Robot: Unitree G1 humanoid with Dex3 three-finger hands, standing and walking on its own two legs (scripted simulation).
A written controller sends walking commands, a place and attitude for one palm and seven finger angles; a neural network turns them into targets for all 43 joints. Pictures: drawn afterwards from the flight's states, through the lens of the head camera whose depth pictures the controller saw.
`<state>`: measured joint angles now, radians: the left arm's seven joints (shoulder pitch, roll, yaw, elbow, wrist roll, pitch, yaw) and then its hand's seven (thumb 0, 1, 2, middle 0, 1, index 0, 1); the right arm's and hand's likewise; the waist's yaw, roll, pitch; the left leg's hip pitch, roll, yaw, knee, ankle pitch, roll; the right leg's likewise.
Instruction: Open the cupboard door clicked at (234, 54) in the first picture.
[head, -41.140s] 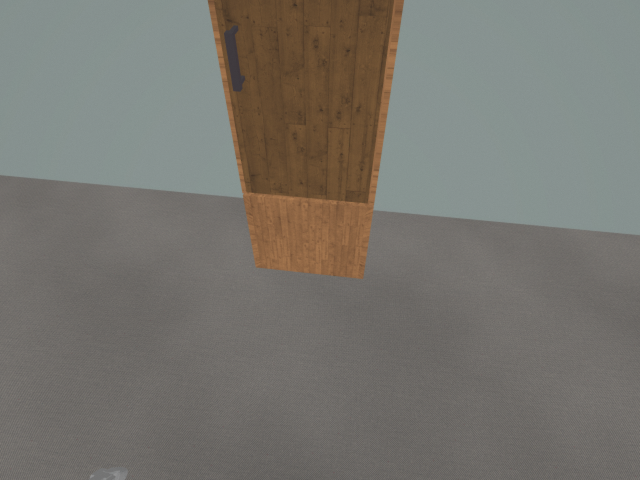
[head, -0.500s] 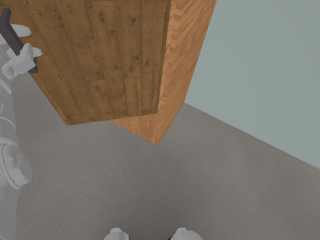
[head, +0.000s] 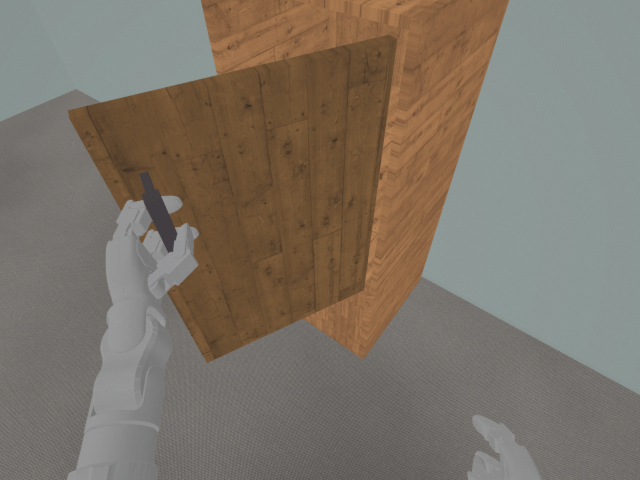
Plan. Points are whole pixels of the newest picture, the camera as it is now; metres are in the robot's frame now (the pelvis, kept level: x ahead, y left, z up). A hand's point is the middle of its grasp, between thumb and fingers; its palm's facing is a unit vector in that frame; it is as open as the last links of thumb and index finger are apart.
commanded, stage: pull the door open along its arc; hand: left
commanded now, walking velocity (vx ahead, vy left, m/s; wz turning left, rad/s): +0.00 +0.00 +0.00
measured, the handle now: (165, 225) +0.40 +0.22 +0.11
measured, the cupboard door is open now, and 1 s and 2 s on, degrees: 65 83 83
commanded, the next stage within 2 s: open thumb and fingers to let go in 0.36 s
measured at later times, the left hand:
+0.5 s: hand (253, 306) +0.28 +0.09 +0.12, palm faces +0.49 -0.87 +0.00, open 5.8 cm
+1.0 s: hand (243, 305) +0.28 +0.10 +0.12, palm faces +0.49 -0.87 +0.01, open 12.8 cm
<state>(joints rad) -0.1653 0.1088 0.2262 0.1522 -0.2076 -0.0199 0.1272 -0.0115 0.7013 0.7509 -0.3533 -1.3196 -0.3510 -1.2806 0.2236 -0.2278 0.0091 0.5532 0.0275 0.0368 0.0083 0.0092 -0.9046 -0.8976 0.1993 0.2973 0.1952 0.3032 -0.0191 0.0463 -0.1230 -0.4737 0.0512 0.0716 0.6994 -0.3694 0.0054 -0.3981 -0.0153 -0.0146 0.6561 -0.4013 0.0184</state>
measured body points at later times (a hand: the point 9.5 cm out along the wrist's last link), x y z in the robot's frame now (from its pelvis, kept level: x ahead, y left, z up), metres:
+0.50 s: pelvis +0.00 -0.04 +0.01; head -0.02 -0.06 +0.46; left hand +0.25 +0.13 +0.12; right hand +0.18 -0.25 -0.10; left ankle -0.01 +0.11 -0.72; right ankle -0.05 -0.13 -0.72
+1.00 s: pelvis -0.03 -0.03 +0.01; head -0.04 -0.05 +0.46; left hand +0.25 +0.14 +0.12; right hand +0.17 -0.23 -0.09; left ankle -0.01 +0.11 -0.72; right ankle -0.05 -0.13 -0.72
